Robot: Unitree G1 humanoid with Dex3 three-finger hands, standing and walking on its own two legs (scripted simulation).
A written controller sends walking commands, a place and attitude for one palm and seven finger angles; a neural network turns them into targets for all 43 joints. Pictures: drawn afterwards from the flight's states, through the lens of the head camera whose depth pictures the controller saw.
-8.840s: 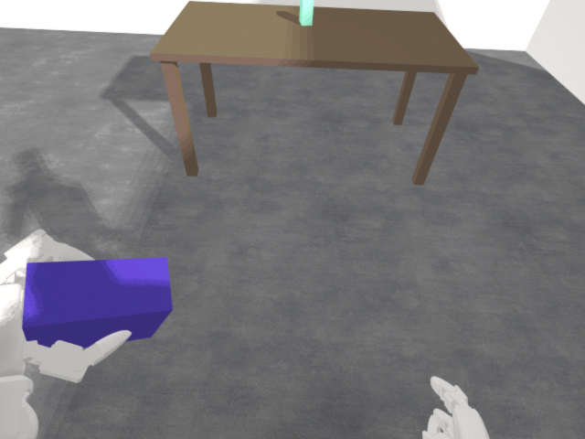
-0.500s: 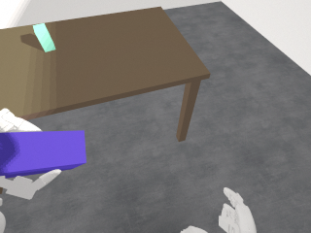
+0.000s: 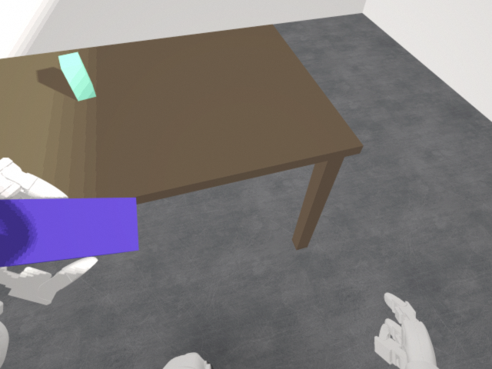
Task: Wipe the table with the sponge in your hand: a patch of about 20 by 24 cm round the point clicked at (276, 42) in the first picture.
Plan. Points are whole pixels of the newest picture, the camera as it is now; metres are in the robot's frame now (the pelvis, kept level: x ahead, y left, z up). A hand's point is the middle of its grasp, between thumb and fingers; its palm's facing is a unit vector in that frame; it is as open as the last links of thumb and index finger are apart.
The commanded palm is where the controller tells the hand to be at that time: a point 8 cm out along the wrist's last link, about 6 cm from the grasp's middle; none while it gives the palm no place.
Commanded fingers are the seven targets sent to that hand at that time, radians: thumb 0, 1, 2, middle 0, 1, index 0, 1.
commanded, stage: take the last steps up to it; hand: left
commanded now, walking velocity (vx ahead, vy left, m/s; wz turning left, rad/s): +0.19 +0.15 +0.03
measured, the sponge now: (86, 231) +0.24 +0.20 +0.17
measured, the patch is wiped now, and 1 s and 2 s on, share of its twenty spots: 0.00 0.00 0.00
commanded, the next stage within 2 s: come to a stop and stand still in 0.42 s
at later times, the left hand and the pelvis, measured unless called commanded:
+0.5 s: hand (41, 199) +0.26 +0.26 +0.19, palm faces +0.38 -0.79 -0.48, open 10.0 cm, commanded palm +0.21 +0.31 +0.20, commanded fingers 0.00 0.10 1.30 -1.20 -1.60 -1.20 -1.60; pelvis +0.05 +0.02 +0.03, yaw +2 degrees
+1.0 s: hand out of the picture +0.27 +0.31 +0.23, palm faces +0.52 -0.72 -0.46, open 10.0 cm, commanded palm +0.19 +0.30 +0.20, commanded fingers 0.00 0.10 1.30 -1.20 -1.60 -1.20 -1.60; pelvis +0.03 +0.03 +0.02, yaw +0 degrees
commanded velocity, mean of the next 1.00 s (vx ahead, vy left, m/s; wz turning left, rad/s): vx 0.06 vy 0.03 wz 0.01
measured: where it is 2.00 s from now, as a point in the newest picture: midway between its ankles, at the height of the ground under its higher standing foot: outside the picture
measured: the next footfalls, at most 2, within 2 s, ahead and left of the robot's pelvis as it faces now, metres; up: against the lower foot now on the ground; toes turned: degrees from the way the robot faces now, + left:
right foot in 0.20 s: +0.08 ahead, -0.08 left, +0.00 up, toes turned -10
left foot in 0.60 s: +0.11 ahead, +0.15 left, +0.00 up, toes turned -1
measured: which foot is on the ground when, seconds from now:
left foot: down 0.00-0.22, up 0.24-0.58, down 0.60-1.00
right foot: up 0.00-0.18, down 0.20-0.58, up 0.60-0.82, down 0.84-1.00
